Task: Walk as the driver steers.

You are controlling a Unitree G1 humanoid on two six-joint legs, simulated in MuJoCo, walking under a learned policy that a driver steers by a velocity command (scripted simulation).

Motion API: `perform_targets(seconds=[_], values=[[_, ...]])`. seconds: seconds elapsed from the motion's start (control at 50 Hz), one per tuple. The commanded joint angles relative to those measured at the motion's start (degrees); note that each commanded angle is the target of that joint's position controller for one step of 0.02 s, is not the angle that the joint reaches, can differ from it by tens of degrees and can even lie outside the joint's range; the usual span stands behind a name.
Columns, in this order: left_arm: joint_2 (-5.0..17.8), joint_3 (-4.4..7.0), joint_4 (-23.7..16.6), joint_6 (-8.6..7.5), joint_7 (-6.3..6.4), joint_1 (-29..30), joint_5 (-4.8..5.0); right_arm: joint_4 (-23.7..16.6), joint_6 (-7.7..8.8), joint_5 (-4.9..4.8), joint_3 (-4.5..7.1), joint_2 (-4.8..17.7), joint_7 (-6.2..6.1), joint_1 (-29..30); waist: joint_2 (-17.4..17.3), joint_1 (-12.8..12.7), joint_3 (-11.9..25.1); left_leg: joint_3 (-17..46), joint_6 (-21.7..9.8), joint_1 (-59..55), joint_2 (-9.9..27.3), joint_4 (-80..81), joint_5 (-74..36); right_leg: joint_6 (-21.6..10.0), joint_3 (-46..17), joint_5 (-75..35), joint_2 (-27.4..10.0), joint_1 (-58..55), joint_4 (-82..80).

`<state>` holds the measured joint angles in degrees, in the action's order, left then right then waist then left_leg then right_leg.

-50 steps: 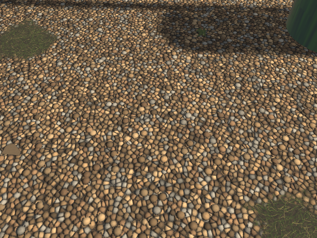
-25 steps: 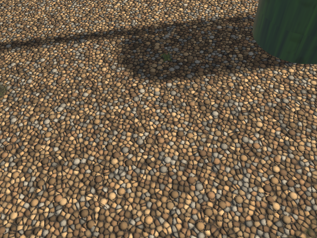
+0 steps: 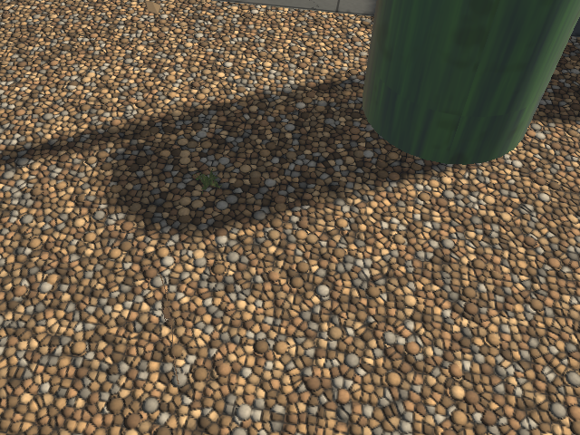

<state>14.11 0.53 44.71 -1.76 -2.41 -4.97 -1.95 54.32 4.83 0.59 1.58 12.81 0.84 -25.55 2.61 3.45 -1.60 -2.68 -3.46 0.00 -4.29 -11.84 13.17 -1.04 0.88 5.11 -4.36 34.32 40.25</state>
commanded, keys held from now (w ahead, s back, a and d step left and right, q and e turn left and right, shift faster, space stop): w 0.14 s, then w+q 0.86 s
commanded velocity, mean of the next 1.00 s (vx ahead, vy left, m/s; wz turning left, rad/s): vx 0.50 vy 0.00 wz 0.36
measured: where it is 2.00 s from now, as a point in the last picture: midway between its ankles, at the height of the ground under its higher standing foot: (146, 259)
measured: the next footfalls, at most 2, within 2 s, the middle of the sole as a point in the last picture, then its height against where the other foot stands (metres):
right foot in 0.12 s outside the picture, level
left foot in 0.68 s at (247, 434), level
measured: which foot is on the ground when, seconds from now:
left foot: down 0.00-0.14, up 0.16-0.66, down 0.68-1.00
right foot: up 0.00-0.10, down 0.12-0.70, up 0.72-1.00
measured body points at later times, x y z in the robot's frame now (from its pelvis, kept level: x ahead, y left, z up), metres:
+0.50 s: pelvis +0.26 -0.04 +0.00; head +0.28 -0.05 +0.45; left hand +0.21 +0.21 -0.14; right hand +0.40 -0.27 -0.14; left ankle +0.38 +0.12 -0.68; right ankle +0.19 -0.11 -0.74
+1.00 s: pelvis +0.51 +0.05 +0.00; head +0.54 +0.07 +0.45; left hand +0.56 +0.35 -0.11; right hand +0.63 -0.21 -0.13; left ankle +0.45 +0.07 -0.74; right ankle +0.71 -0.07 -0.68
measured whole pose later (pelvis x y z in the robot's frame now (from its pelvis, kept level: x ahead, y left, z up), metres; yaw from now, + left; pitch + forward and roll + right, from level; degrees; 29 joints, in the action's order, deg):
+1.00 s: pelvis +0.51 +0.05 +0.00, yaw +26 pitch +1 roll +0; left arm 14.7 2.3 44.4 -1.4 -0.8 -5.9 -2.5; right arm 52.0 2.5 0.1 4.2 15.3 0.3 -21.2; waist 1.7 2.7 -2.8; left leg 4.4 -7.9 4.9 -8.8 -17.0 12.3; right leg 3.2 -2.5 8.0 -7.6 38.0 50.7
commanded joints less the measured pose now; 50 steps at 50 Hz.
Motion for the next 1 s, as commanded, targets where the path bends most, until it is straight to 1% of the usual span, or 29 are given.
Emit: perform_targets(seconds=[0.02,0.06,0.08,0.1,0.12,0.14,0.16,0.18,0.2,0.22,0.26,0.34,0.4,0.46,0.54,0.6,0.64,0.66,0.68,0.7,0.72,0.74,0.76,0.78,0.8,0.82,0.84,0.9,1.0], values=[[3.31,0.33,-4.98,-0.98,0.31,6.16,0.34,-1.39,0.5,0.14,1.92,9.16,-0.32,-1.86,-7.39,-0.42,-2.21,7.48,-6.68,1.94,15.63,2.06,-24.5,-1.04,2.59,-1.22,1.8,-3.44,-4.92],[4.09,0.63,-5.11,-1.23,0.66,5.83,0.24,-0.72,0.17,0.36,2.06,9.66,-0.63,-1.68,-7.29,-1.3,-2.26,7.67,-6.15,-0.62,17.03,-0.65,-28.89,-2.61,2.67,1.89,2.62,-5.66,-7.27],[4.55,0.94,-4.4,-1.46,0.94,3.5,0.06,-0.52,0.01,0.38,2.14,9.99,-0.79,-1.13,-7.2,-2.66,-1.26,7.1,-5.54,-1.34,17.01,-4.06,-34.73,-3.52,3.01,3.8,3.8,-9.38,-8.92],[5.12,1.43,-2.48,-1.85,1.3,-2.05,-0.22,-0.27,-0.24,0.21,2.17,10.21,-0.88,-0.59,-6.27,-5.31,1.41,5.64,-4.72,-1.17,15.85,-10.99,-40.59,-4.65,3.74,3.7,5.47,-16.59,-12.16],[6.9,2.32,0.7,-2.48,1.86,-10.84,-0.89,-0.25,-0.39,0.08,1.85,9.36,-0.91,-0.74,-4.28,-8.6,6.44,3.38,-3.61,2.99,13.25,-21.51,-39.15,-6.33,2.78,3.22,5.15,-28.61,-13.91],[11.45,3.59,2.36,-2.86,2.6,-21.29,-2.07,-2.5,-0.26,-0.06,1.09,7.1,-0.9,-0.06,1.84,-12.43,13.76,0.85,-2.34,13.75,10.2,-38.37,-20.89,-9.56,-11.58,8.77,-8.07,-42.45,-15.16],[16.16,4.89,2.78,-2.22,2.67,-22.11,-1.6,-3.08,-0.45,-1.36,0.23,1.93,-0.77,-6.82,14.24,-8.97,18.4,-0.35,-0.62,32.15,0.18,-56.16,17.31,-16.42,-36.97,12.43,-21.58,-52.65,-22.39],[11.86,4.27,2.22,-1.67,2.43,-18.33,0.54,-2.13,-1.09,0.32,1.92,8.58,-1.27,-2.36,3.26,-8.7,11.82,6.13,-1.47,36.89,3.39,-59.53,15.2,-14.74,-35.23,16.2,-18.76,-46.37,-24.39],[8.52,3.29,1.49,-1.85,2.3,-12.84,0.76,-3.05,-0.91,0.08,2.1,7.93,-0.83,1.09,1.64,-6.53,4.7,6.84,-1.77,36.92,5.56,-58.04,9.68,-13.03,-26.31,13.83,-16.43,-38.56,-25.96],[5.89,2.69,1.48,-2.37,2.05,-10.22,0.56,-2.93,-0.95,-0.23,1.8,6.44,-0.59,2.32,0.42,-5.14,1.75,6.61,-1.56,34.61,7.36,-55.3,6.17,-11.21,-20.03,8.53,-13.82,-32.83,-28.33],[3.87,2.15,2.44,-3.34,2.41,-9.31,0.72,-1.84,-2.39,0.94,1.76,5.14,0.05,1.3,2.27,-2.88,0.0,6.16,-0.5,30.26,8.74,-52.32,3.51,-8.25,-11.48,2.98,-10.16,-27.02,-30.99],[4.97,2.63,4.73,-5.04,2.61,-12.94,1.21,-2.96,-3.94,1.08,2.01,3.82,1.15,5.58,0.96,-2.21,-1.16,5.46,0.57,34.39,9.11,-51.0,-2.6,-7.52,-3.53,-5.89,-9.21,-27.62,-33.25],[4.37,2.55,6.15,-4.92,2.85,-15.6,1.11,-5.03,-4.12,1.0,1.94,3.4,1.56,11.63,0.74,-3.13,-2.64,4.57,1.24,39.45,9.39,-46.71,-8.26,-6.91,1.07,-9.61,-8.44,-29.63,-33.64],[4.25,2.4,7.25,-4.78,3.14,-16.92,1.13,-7.17,-3.8,0.96,1.27,2.31,1.99,17.62,0.67,-4.09,-3.82,1.71,1.41,38.79,8.7,-37.21,-13.27,-5.89,5.6,-14.04,-7.3,-30.5,-33.06],[5.15,2.52,9.5,-4.33,3.9,-21.04,0.99,-10.14,-3.66,1.26,0.43,1.67,2.47,24.7,0.64,-6.12,-4.92,-3.23,-0.48,37.31,7.41,-27.57,-13.24,-5.5,9.03,-21.66,-8.99,-36.12,-31.0],[6.51,2.77,10.31,-3.51,4.53,-21.17,0.71,-10.78,-3.64,1.43,0.74,2.62,2.38,24.21,1.77,-4.77,-3.37,-6.0,-3.51,32.83,4.28,-24.39,-6.81,-4.89,11.67,-39.22,-10.23,-40.97,-24.33],[8.28,3.27,10.23,-2.73,4.91,-19.94,0.48,-9.46,-3.68,1.57,1.54,4.08,1.9,18.65,3.38,-1.88,0.41,-7.52,-6.33,25.65,0.58,-23.82,-0.5,-4.95,13.08,-52.92,-10.78,-42.43,-13.81],[9.08,3.53,9.95,-2.19,4.85,-19.56,0.41,-8.01,-3.39,1.66,2.31,5.39,1.65,13.42,3.37,0.24,3.62,-7.05,-7.98,19.29,-1.05,-21.89,1.46,-5.15,13.17,-52.33,-10.98,-41.02,-4.83],[9.44,3.65,9.22,-1.87,4.57,-18.43,0.62,-5.46,-2.93,2.18,3.55,7.54,1.12,5.01,1.08,4.44,7.84,-4.16,-10.24,7.25,-0.96,-16.61,0.08,-4.05,13.85,-42.81,-10.03,-34.32,8.51],[6.15,2.89,6.59,-2.21,3.97,-18.85,1.32,-4.68,-3.07,2.65,5.61,13.75,0.13,-0.56,-7.09,5.69,13.5,14.62,-15.37,-8.42,12.56,-14.65,6.31,-1.79,14.23,-15.01,-5.88,-17.17,28.19],[4.74,3.01,2.53,-2.8,3.0,-16.96,1.52,-6.02,-3.71,1.14,6.47,17.57,0.15,2.69,-14.85,2.08,16.16,45.51,-23.4,-17.28,24.61,-6.13,1.38,0.72,5.76,26.22,7.26,3.04,44.76],[6.98,3.26,1.22,-3.47,2.7,-10.5,0.72,-5.58,-4.22,-0.15,6.18,15.98,-0.16,3.13,-5.56,3.3,10.68,39.1,-21.81,-13.83,23.12,-4.23,-0.93,0.08,-2.96,21.02,2.99,9.04,44.06],[6.15,2.89,0.52,-4.28,2.45,-9.42,1.42,-5.36,-4.11,-0.34,5.48,13.16,-0.59,5.98,-3.55,1.17,4.49,32.1,-19.52,-6.38,21.81,-3.03,-4.46,-0.12,-2.88,15.86,0.53,8.79,39.3],[6.0,2.99,1.41,-4.42,2.55,-10.59,1.36,-5.51,-3.83,-0.17,4.76,10.35,-0.74,8.56,-0.14,-1.84,0.4,26.8,-16.46,0.7,18.68,-1.89,-10.64,0.06,-2.65,13.84,-1.3,5.37,33.33],[5.79,3.02,1.42,-3.56,2.62,-11.02,0.3,-5.68,-3.33,-0.46,4.27,8.96,-1.03,10.32,-0.1,-3.74,-0.7,22.79,-14.77,5.17,15.69,-1.44,-15.67,0.92,-2.81,13.46,-2.21,1.91,29.73],[5.12,2.86,1.86,-2.37,2.41,-12.65,-0.57,-6.06,-2.78,-0.58,3.89,8.2,-1.1,11.39,-1.05,-5.05,0.21,19.78,-13.99,7.44,13.62,-0.99,-18.33,1.75,-2.8,12.95,-2.59,-1.24,27.46],[4.76,2.86,1.6,-1.4,2.17,-12.73,-0.95,-5.99,-2.11,-0.73,3.85,8.47,-0.97,10.76,-1.78,-5.38,0.84,18.73,-14.01,8.6,12.61,-0.98,-21.58,2.49,-2.22,12.89,-2.38,-2.34,25.94],[4.06,2.68,-0.66,-0.1,1.74,-8.2,-0.85,-5.47,-1.34,-0.69,4.38,10.76,-0.72,7.72,-3.38,-4.66,0.19,16.94,-13.01,10.31,10.25,0.08,-22.48,4.18,-0.7,8.01,-2.29,-0.26,19.35],[4.36,2.31,-4.85,-0.08,1.42,3.34,-0.37,-4.96,-1.74,-0.48,4.44,10.91,-0.75,1.5,-5.84,-0.04,-0.9,19.03,-10.32,4.88,9.32,-0.8,-21.73,4.64,-0.83,-1.62,-0.8,4.9,6.37]])
Velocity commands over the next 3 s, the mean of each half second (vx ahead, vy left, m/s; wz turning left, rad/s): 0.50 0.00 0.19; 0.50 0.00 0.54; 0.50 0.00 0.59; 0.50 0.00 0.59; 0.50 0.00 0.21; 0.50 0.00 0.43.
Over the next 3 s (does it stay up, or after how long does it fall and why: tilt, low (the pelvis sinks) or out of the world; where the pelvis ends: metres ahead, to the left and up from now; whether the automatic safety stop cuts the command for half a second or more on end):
stays up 1.13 0.88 -0.01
